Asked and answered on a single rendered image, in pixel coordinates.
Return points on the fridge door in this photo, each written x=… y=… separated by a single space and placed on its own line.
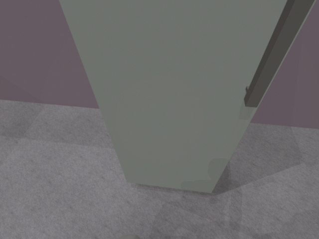
x=170 y=79

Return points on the handle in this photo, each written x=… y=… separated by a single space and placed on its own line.
x=286 y=29

